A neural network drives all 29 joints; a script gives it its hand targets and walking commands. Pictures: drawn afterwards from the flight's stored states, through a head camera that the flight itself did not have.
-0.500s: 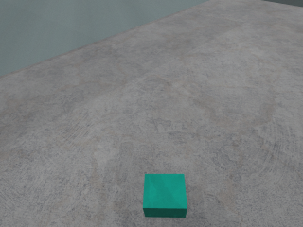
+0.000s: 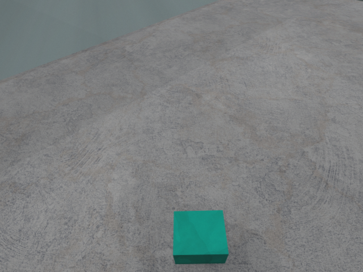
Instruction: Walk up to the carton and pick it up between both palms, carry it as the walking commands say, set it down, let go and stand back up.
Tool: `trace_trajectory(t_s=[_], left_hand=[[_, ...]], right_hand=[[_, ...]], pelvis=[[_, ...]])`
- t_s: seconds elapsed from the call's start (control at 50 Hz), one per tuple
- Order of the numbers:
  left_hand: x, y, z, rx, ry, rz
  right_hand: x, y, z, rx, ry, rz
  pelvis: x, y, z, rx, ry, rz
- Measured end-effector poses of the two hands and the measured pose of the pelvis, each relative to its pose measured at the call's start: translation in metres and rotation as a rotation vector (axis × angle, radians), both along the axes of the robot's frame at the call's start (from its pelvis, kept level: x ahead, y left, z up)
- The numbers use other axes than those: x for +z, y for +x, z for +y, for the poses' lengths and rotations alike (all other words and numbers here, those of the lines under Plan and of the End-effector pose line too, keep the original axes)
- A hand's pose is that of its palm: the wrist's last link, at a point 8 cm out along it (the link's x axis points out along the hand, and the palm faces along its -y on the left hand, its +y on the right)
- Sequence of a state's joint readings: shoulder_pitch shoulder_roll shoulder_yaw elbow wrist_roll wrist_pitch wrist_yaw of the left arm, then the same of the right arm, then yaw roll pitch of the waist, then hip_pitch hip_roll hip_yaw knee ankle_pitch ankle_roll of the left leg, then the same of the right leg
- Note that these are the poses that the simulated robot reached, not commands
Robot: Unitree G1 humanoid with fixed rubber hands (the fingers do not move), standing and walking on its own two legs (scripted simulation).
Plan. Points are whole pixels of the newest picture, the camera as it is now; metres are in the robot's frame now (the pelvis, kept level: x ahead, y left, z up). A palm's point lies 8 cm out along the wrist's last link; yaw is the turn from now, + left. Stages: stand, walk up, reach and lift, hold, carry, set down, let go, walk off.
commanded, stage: walk up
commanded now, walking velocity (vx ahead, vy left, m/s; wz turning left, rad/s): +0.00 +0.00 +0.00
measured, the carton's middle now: (199, 237) +0.44 -0.04 -0.69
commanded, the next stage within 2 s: stand in 0.74 s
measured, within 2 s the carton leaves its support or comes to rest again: neither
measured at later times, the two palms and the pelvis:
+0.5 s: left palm out of the picture -0.02 +0.19 -0.14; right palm out of the picture -0.06 -0.25 -0.14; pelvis -0.02 -0.03 +0.01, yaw +0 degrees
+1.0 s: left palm out of the picture -0.04 +0.19 -0.14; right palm out of the picture -0.08 -0.24 -0.14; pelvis -0.03 -0.02 +0.01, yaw +1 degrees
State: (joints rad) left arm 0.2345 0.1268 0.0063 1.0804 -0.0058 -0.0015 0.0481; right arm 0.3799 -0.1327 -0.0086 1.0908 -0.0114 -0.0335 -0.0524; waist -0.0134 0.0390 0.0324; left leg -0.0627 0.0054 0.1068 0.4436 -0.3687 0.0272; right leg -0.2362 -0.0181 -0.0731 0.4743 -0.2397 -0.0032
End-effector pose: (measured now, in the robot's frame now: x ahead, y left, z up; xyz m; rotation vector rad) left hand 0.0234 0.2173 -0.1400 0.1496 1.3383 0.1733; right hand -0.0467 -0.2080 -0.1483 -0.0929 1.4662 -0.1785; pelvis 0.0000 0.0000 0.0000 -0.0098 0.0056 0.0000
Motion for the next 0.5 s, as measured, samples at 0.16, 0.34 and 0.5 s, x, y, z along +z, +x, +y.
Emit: trace_trajectory(t_s=[0.16, 0.34, 0.5], left_hand=[[0.001, 0.000, -0.013, 0.011, 0.002, -0.012], [-0.003, -0.030, -0.025, 0.033, -0.023, 0.028], [0.000, -0.047, -0.028, 0.021, -0.025, 0.042]], right_hand=[[0.003, 0.024, -0.025, 0.035, -0.024, -0.028], [0.010, 0.024, -0.048, 0.042, -0.075, -0.057], [0.007, -0.010, -0.040, 0.019, -0.038, -0.008]], pelvis=[[0.002, 0.001, -0.014, 0.012, -0.003, -0.003], [0.004, -0.008, -0.023, 0.011, 0.001, -0.021], [0.005, -0.019, -0.025, 0.008, 0.007, -0.036]])
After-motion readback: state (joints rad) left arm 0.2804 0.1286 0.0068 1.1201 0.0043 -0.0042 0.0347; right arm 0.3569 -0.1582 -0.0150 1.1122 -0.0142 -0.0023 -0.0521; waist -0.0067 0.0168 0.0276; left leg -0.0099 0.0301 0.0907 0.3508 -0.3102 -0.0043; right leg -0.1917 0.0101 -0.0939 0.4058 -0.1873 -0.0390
